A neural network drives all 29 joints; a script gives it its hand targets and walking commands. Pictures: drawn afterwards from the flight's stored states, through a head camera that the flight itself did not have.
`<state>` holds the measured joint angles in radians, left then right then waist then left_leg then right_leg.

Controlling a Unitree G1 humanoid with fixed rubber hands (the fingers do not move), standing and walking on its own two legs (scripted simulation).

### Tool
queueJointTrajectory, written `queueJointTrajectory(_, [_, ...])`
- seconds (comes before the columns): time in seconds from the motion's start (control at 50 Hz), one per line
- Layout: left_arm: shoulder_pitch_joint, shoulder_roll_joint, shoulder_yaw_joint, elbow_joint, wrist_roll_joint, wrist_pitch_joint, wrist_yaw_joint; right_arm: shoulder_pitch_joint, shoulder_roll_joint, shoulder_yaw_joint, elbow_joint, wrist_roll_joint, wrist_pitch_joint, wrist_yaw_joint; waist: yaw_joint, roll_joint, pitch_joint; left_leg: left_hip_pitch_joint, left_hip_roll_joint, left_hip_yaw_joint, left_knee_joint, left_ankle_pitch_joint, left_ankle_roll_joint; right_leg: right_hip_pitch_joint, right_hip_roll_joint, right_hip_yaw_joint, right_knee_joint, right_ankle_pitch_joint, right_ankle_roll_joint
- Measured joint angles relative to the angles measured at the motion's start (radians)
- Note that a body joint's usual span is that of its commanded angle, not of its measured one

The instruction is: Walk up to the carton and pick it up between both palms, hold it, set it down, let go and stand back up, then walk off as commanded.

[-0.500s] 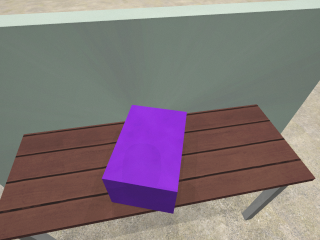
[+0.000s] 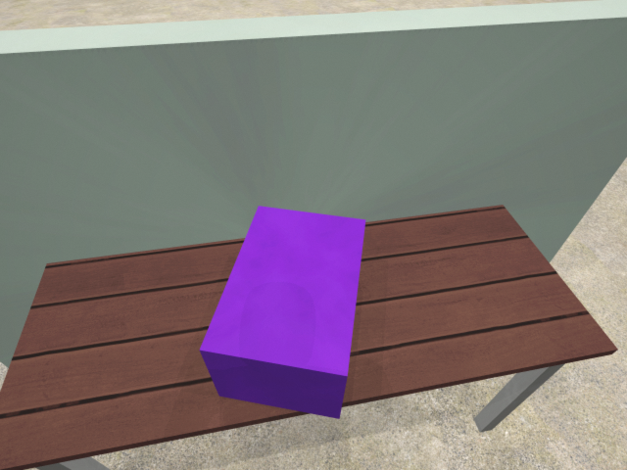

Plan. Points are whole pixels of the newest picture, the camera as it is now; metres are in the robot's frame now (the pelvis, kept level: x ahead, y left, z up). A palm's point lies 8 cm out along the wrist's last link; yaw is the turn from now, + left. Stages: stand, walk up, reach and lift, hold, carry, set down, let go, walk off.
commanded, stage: walk up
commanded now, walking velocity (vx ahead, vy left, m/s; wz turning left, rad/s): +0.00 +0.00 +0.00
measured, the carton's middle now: (295, 303) +0.45 +0.05 -0.12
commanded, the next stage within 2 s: none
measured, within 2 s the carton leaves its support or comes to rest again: neither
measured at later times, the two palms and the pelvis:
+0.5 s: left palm out of the picture +0.10 +0.27 -0.13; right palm out of the picture +0.07 -0.29 -0.11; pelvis +0.02 +0.01 +0.00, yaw +0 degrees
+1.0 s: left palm out of the picture +0.11 +0.29 -0.12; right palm out of the picture +0.08 -0.29 -0.11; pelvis +0.02 +0.01 +0.00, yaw +1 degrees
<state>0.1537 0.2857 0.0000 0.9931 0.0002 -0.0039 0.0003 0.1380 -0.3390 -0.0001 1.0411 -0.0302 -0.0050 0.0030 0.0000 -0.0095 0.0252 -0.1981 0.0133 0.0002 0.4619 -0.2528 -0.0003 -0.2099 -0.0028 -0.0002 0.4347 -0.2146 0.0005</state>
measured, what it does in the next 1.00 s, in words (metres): stands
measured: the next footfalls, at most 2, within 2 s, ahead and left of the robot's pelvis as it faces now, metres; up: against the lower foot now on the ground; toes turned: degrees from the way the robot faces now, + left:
none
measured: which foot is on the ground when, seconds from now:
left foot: down 0.00-1.00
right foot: down 0.00-1.00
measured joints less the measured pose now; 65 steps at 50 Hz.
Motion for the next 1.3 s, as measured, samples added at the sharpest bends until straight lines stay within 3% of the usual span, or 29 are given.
queueJointTrajectory(1.3, [-0.028,0.019,0.000,0.000,0.000,0.001,0.000,0.074,-0.014,0.000,-0.001,0.000,-0.020,0.000,0.000,-0.001,0.000,0.004,-0.038,-0.008,-0.001,-0.025,0.024,-0.001,-0.035,-0.005,0.027,-0.050,0.000])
